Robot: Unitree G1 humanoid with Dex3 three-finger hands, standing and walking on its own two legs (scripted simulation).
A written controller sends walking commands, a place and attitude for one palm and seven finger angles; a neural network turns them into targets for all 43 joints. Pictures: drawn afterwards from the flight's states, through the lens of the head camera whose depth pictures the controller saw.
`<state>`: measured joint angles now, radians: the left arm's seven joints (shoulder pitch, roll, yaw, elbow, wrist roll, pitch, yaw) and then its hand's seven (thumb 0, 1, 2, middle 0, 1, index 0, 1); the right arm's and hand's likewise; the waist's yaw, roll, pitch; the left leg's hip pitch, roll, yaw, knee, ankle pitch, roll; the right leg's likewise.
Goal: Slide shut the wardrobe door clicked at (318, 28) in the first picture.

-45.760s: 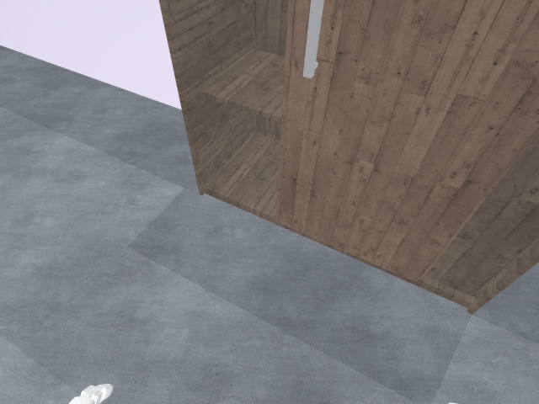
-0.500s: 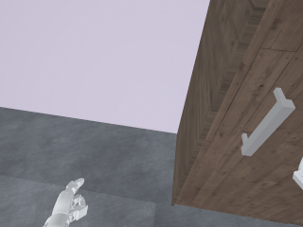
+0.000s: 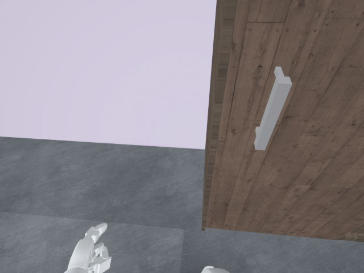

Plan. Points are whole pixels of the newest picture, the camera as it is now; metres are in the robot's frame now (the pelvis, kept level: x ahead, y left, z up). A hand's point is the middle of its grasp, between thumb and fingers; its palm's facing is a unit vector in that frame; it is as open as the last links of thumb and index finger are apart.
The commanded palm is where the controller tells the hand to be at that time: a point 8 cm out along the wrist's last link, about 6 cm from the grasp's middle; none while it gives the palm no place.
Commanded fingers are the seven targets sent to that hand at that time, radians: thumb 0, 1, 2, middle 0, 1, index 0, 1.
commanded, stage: step back with the hand held close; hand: right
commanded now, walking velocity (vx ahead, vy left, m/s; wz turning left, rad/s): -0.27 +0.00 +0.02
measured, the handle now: (268, 111) +0.42 -0.18 +0.14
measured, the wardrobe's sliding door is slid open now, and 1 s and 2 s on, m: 0.00 0.00 0.00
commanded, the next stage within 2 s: stop stepping back and stand still in 0.42 s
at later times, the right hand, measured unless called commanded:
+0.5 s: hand out of the picture +0.12 -0.31 +0.17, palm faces +0.34 +0.83 -0.44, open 7.5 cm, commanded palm +0.06 -0.34 +0.19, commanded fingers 0.00 -0.90 -0.90 0.20 0.30 0.20 0.30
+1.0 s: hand out of the picture +0.00 -0.38 +0.19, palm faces +0.37 +0.81 -0.46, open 7.4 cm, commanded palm -0.03 -0.42 +0.19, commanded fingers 0.00 -0.90 -0.90 0.20 0.30 0.20 0.30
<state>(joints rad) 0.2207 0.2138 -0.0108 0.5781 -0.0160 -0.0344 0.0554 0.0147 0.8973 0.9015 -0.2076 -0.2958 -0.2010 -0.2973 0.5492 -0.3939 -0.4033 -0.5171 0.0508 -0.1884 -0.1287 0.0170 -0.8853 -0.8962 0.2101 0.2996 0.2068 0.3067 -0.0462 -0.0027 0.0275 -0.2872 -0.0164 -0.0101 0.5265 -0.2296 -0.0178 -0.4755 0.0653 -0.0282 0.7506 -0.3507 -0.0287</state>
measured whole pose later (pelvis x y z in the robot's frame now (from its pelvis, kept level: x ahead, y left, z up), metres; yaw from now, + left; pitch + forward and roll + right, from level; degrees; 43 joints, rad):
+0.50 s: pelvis -0.10 -0.06 +0.01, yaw +5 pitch +4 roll +3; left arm 0.19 0.16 -0.02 0.61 0.02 -0.09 0.04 0.01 0.89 0.90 -0.21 -0.30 -0.20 -0.30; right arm 0.56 -0.49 -0.46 -0.55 0.09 -0.19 -0.14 0.02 -0.89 -0.90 0.21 0.30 0.20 0.31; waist -0.03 0.04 -0.04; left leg -0.08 -0.02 0.04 0.32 -0.31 0.06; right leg -0.49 0.03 -0.08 0.36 0.02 -0.02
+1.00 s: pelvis -0.20 -0.13 +0.00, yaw +5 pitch -2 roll +3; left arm 0.27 0.21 0.01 0.66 0.01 -0.06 0.04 0.01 0.89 0.90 -0.21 -0.30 -0.20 -0.30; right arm 0.58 -0.47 -0.44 -0.57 0.04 -0.18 -0.12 0.02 -0.88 -0.90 0.21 0.30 0.21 0.31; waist -0.03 0.01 -0.04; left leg -0.17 -0.06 0.07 0.46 -0.24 0.08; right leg -0.55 0.05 -0.01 0.96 -0.36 0.01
